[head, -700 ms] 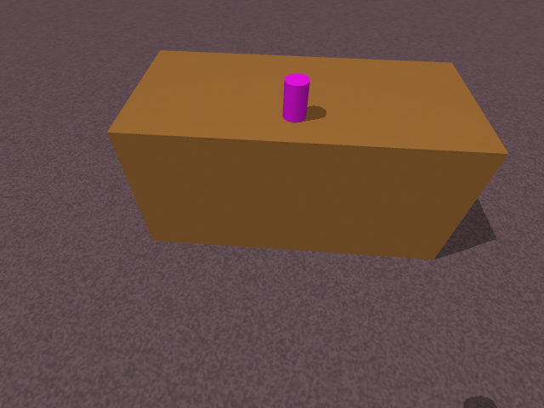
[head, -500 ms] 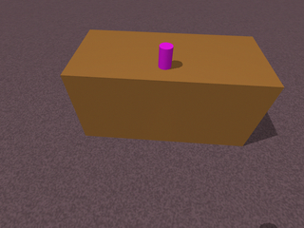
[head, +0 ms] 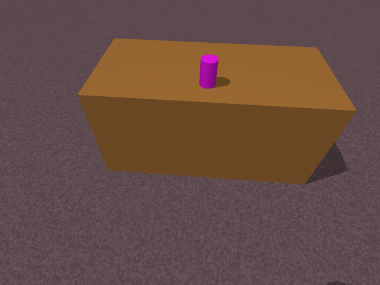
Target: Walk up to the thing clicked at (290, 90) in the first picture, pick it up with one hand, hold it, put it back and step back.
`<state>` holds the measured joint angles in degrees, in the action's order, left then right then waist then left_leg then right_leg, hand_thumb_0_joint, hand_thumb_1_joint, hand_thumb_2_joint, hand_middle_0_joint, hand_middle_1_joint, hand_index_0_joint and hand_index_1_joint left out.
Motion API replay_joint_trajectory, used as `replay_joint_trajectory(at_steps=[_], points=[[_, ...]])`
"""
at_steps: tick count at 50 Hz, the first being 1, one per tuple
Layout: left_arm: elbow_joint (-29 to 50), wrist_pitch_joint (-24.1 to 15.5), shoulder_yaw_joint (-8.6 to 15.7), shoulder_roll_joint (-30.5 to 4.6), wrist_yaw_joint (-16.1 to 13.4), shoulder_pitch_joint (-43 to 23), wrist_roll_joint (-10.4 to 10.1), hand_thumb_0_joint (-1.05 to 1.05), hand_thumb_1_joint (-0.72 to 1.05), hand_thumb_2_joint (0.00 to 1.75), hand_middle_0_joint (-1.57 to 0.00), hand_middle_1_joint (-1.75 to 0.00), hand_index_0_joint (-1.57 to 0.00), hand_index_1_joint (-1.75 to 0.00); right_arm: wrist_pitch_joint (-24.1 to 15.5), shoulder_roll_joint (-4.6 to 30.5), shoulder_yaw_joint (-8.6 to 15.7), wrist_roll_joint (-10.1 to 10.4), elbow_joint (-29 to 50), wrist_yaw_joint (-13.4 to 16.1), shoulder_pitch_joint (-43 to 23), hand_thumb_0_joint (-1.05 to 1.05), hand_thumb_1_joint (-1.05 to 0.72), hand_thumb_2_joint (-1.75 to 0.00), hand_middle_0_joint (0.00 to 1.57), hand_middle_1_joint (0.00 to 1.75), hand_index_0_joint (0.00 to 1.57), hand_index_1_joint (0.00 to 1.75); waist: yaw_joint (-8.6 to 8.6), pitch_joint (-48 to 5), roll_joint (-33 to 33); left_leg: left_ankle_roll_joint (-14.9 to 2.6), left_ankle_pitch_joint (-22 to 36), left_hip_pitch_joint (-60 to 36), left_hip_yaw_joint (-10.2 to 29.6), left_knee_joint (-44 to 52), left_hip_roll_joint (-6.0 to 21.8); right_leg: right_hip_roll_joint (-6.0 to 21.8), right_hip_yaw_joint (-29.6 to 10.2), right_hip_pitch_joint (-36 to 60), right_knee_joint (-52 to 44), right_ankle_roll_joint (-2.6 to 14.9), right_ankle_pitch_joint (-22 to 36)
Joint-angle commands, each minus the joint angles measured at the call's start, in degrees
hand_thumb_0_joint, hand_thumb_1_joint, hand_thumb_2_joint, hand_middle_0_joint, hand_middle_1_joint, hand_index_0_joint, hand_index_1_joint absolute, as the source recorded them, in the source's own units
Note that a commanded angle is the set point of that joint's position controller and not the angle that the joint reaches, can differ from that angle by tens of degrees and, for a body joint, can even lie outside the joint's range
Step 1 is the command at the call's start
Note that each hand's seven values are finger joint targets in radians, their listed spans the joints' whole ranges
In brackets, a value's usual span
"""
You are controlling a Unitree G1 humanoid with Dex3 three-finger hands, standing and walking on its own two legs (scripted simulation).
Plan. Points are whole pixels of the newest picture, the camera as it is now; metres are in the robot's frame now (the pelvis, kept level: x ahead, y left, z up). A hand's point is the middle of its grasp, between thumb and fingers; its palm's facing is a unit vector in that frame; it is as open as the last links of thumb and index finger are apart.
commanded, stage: stand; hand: right
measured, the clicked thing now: (208, 71) +1.03 -0.10 -0.12
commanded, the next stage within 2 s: walk up in 0.42 s
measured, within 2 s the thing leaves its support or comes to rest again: neither
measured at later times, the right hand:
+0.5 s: hand out of the picture +0.08 -0.25 -0.16, palm faces -0.04 +0.95 -0.32, open 7.4 cm
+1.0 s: hand out of the picture +0.17 -0.19 -0.16, palm faces +0.02 +0.95 -0.33, open 7.4 cm
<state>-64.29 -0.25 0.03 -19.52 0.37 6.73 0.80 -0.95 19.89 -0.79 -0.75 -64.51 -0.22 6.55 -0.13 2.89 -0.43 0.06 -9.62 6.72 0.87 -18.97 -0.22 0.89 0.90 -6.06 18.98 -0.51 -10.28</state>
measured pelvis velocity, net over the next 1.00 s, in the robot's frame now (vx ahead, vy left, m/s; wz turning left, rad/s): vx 0.15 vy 0.08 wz -0.03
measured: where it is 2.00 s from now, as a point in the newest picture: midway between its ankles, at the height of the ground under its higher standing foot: (157, 234)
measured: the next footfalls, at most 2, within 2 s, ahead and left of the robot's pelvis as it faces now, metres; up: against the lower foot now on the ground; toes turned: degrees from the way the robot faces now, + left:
left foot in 0.72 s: +0.17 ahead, +0.20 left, +0.00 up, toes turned +3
right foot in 1.10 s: +0.34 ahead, -0.04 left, +0.00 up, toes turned -6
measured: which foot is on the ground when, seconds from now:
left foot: down 0.00-0.48, up 0.50-0.70, down 0.72-1.00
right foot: down 0.00-0.74, up 0.76-1.00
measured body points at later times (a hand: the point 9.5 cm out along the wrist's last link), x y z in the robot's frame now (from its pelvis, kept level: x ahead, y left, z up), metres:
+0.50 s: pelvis +0.01 +0.00 +0.00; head +0.01 +0.00 +0.45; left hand +0.07 +0.31 -0.13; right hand +0.08 -0.30 -0.13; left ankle +0.01 +0.12 -0.74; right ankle +0.00 -0.12 -0.74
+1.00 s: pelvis +0.15 +0.08 -0.01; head +0.16 +0.07 +0.44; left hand +0.22 +0.41 -0.12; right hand +0.17 -0.24 -0.13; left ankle +0.13 +0.20 -0.75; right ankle +0.23 -0.04 -0.72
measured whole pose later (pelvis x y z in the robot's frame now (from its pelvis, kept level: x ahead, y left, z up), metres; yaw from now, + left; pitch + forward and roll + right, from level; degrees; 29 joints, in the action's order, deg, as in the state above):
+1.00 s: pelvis +0.15 +0.08 -0.01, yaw -2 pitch -3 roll +1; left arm -53.9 -2.7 3.2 -24.6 3.3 15.9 0.7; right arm -2.6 22.4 3.9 -1.9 -51.1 -4.3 19.5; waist 1.7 4.4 0.6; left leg -1.9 -17.2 7.2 -5.3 -27.6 0.5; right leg 3.1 0.9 -25.9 46.0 0.9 -19.0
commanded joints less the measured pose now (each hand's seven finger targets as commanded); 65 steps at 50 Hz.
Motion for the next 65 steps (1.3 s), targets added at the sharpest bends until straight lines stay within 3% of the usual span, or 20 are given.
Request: replay_joint_trajectory(at_steps=[1,20,21,22,24,26,32,35,36,37,38,40,43,50,54,55,56,57,61,65], points=[[3.4,-1.5,2.0,-12.3,-0.8,-2.3,0.0,0.0,0.9,0.9,-0.2,-0.3,-0.2,-0.3,-0.9,12.3,2.6,0.3,3.5,0.8,-3.2,0.0,-0.9,-0.9,0.2,0.3,0.2,0.3,-0.18,-3.6,0.8,-1.56,4.3,0.1,5.4,3.1,7.3,6.6,-5.2,-0.7,-3.7,1.77,3.2],[3.3,-1.5,2.1,-12.7,-0.8,-1.3,-0.1,0.0,0.9,0.9,-0.2,-0.3,-0.2,-0.3,-1.0,12.3,2.5,0.3,3.4,0.8,-2.5,0.0,-0.9,-0.9,0.2,0.3,0.2,0.3,-0.27,-4.2,0.6,-1.53,6.1,0.1,5.6,3.3,7.2,6.8,-5.0,0.4,-3.2,1.81,4.8],[5.5,-2.6,5.5,-18.8,0.1,3.6,0.1,0.0,0.9,0.9,-0.2,-0.3,-0.2,-0.3,-1.0,17.8,6.6,-1.4,7.1,-1.0,1.0,0.0,-0.9,-0.9,0.2,0.3,0.2,0.3,-0.54,-8.2,-1.3,-5.09,-21.1,0.6,5.0,-2.5,4.5,5.2,-5.8,2.1,0.6,4.55,-19.3],[4.7,-2.9,6.0,-19.0,0.3,6.3,0.8,0.0,0.9,0.9,-0.2,-0.3,-0.2,-0.3,-0.8,17.4,6.9,-1.8,7.5,-1.7,-0.1,0.0,-0.9,-0.9,0.2,0.3,0.2,0.3,-1.86,-5.1,-1.5,-5.79,-28.9,7.5,5.9,-4.1,4.8,7.1,-9.2,0.6,0.6,6.05,-28.0],[5.2,-3.4,7.3,-20.4,0.3,9.1,1.0,0.0,0.9,0.9,-0.2,-0.3,-0.2,-0.3,-0.3,13.7,6.5,-1.9,11.6,-2.7,-6.2,0.0,-0.9,-0.9,0.2,0.3,0.2,0.3,-4.98,5.1,6.9,-3.83,-21.5,27.0,0.5,-16.7,1.3,14.7,-21.2,4.4,-7.6,10.66,-36.1],[7.0,-4.5,8.0,-20.9,-0.1,10.1,1.5,0.0,0.9,0.9,-0.2,-0.3,-0.2,-0.3,-0.6,13.6,6.8,-2.5,13.3,-3.2,-6.5,0.0,-0.9,-0.9,0.2,0.3,0.2,0.3,-5.02,6.1,7.0,-2.03,-15.1,35.0,4.3,-28.8,5.4,23.1,-29.7,9.1,-12.1,16.31,-25.5],[12.6,-4.8,7.8,-20.5,0.7,3.7,1.1,0.0,0.9,0.9,-0.2,-0.3,-0.2,-0.3,-1.0,13.8,8.8,-2.1,14.4,-5.1,-0.2,0.0,-0.9,-0.9,0.2,0.3,0.2,0.3,-0.44,3.0,9.7,-0.4,-11.9,14.5,-0.7,-18.2,5.2,13.3,-10.0,-6.0,-7.0,10.86,-17.0],[14.0,-4.0,6.9,-18.3,1.1,2.3,1.1,0.0,0.9,0.9,-0.2,-0.3,-0.2,-0.3,-1.1,15.1,10.7,-2.1,11.3,-4.5,11.8,0.0,-0.9,-0.9,0.2,0.3,0.2,0.3,6.01,-1.0,2.9,-0.52,-3.9,-8.3,-5.8,-11.7,1.6,8.2,-2.5,-20.5,8.1,7.9,-14.4],[13.9,-3.8,6.0,-15.1,1.2,5.3,1.2,0.0,0.9,0.9,-0.2,-0.3,-0.2,-0.3,-1.4,17.7,12.0,-2.4,9.8,-3.9,18.6,0.0,-0.9,-0.9,0.2,0.3,0.2,0.3,8.57,-5.0,-6.6,-2.24,-10.8,-17.6,-2.0,-9.5,2.3,4.0,0.3,-26.2,23.1,6.47,-13.5],[15.1,-3.8,4.6,-10.2,1.0,6.8,0.3,0.0,0.9,0.9,-0.2,-0.3,-0.2,-0.3,-1.9,22.9,12.7,-3.3,10.7,-3.3,22.1,0.0,-0.9,-0.9,0.2,0.3,0.2,0.3,9.57,-4.5,-21.5,-7.26,-33.1,-15.6,26.3,4.3,17.3,-5.3,0.6,-35.7,42.7,3.87,-23.5],[15.1,-3.7,5.5,-15.3,0.2,5.3,0.1,0.0,0.9,0.9,-0.2,-0.3,-0.2,-0.3,-2.1,25.9,12.7,-1.7,13.7,-3.4,16.1,0.0,-0.9,-0.9,0.2,0.3,0.2,0.3,7.6,-2.2,-14.3,-13.71,-43.9,-5.2,39.6,11.5,23.7,-3.6,-6.7,-33.5,47.5,4.57,-24.7],[13.6,-3.7,5.3,-18.0,0.3,9.2,-0.9,0.0,0.9,0.9,-0.2,-0.3,-0.2,-0.3,-2.2,22.0,11.1,-0.5,16.2,-3.0,8.4,0.0,-0.9,-0.9,0.2,0.3,0.2,0.3,1.97,3.4,-6.7,-12.37,-35.3,1.2,27.1,8.4,20.2,1.2,-8.8,-32.5,48.4,4.54,-15.4],[11.0,-4.0,6.0,-18.6,1.2,13.4,-0.7,0.0,0.9,0.9,-0.2,-0.3,-0.2,-0.3,-3.0,18.6,9.6,-0.2,17.4,-2.7,8.1,0.0,-0.9,-0.9,0.2,0.3,0.2,0.3,0.75,2.8,-7.7,-11.39,-21.9,3.4,15.7,7.4,16.1,3.2,-5.7,-26.5,39.8,2.36,-9.8],[15.7,-4.6,6.2,-15.8,2.7,7.2,-0.2,0.0,0.9,0.9,-0.2,-0.3,-0.2,-0.3,-3.2,18.5,9.2,-0.6,20.1,-3.2,10.4,0.0,-0.9,-0.9,0.2,0.3,0.2,0.3,1.38,3.8,-7.1,-12.74,-13.2,7.3,6.2,4.8,15.0,3.1,0.9,-16.6,19.2,1.95,-4.9],[13.5,-5.5,7.7,-17.0,1.4,17.8,0.0,0.0,0.9,0.9,-0.2,-0.3,-0.2,-0.3,-2.2,15.3,7.6,-0.1,22.5,-3.2,9.5,0.0,-0.9,-0.9,0.2,0.3,0.2,0.3,-4.8,-3.5,2.3,-8.21,-2.6,15.5,-1.3,-16.4,9.2,-1.4,4.0,7.0,10.9,3.38,-1.2],[13.0,-6.0,9.2,-20.6,0.5,23.0,0.4,0.0,0.9,0.9,-0.2,-0.3,-0.2,-0.3,-2.3,11.9,6.4,0.1,23.2,-3.2,11.6,0.0,-0.9,-0.9,0.2,0.3,0.2,0.3,-7.4,-6.0,13.6,-5.28,-7.7,22.8,-5.1,-33.0,3.6,7.4,-10.9,13.3,3.7,5.8,-13.2],[14.8,-6.5,9.9,-25.8,-0.1,23.3,0.2,0.0,0.9,0.9,-0.2,-0.3,-0.2,-0.3,-1.8,11.5,6.1,0.0,23.9,-3.0,12.9,0.0,-0.9,-0.9,0.2,0.3,0.2,0.3,-6.16,-5.8,17.9,-2.5,-21.5,31.9,-2.8,-43.9,-2.5,22.5,-39.6,13.1,-7.1,11.69,-24.9],[16.2,-6.1,9.3,-25.9,0.0,18.5,-0.4,0.0,0.9,0.9,-0.2,-0.3,-0.2,-0.3,-1.0,17.0,7.7,-0.5,22.5,-2.4,11.4,0.0,-0.9,-0.9,0.2,0.3,0.2,0.3,-4.45,-2.5,9.1,-2.31,-22.0,31.4,3.9,-48.4,2.3,25.7,-42.9,5.8,-6.5,17.34,-29.7],[18.4,-6.3,7.7,-20.2,-0.2,12.1,-0.9,0.0,0.9,0.9,-0.2,-0.3,-0.2,-0.3,-0.7,16.1,7.8,-0.3,18.9,-2.9,14.6,0.0,-0.9,-0.9,0.2,0.3,0.2,0.3,-0.35,2.8,6.9,-1.11,-11.2,27.0,4.8,-43.4,6.5,16.1,-19.6,-5.8,-6.0,13.01,-17.9],[19.6,-6.9,8.0,-20.3,0.0,13.0,-0.4,0.0,0.9,0.9,-0.2,-0.3,-0.2,-0.3,-0.5,14.7,8.1,-0.9,19.5,-4.3,13.3,0.0,-0.9,-0.9,0.2,0.3,0.2,0.3,-1.21,1.5,8.5,0.66,-8.5,24.6,0.3,-32.7,6.6,13.9,-10.7,-6.8,-4.1,13.74,-10.5]])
